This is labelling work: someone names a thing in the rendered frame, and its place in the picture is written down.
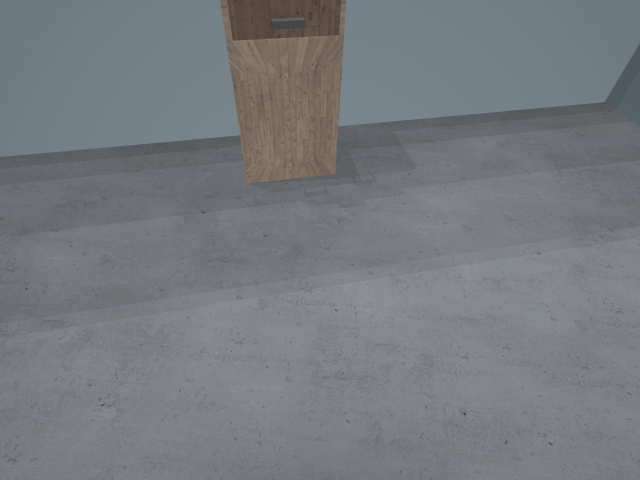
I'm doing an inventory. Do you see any handle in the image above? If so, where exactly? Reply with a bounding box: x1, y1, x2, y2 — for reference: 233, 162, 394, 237
270, 16, 305, 30

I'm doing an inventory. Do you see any cabinet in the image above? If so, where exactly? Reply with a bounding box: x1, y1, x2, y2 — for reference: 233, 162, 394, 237
220, 0, 346, 184

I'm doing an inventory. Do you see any drawer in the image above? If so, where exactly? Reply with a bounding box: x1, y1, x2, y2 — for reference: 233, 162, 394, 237
227, 0, 340, 41

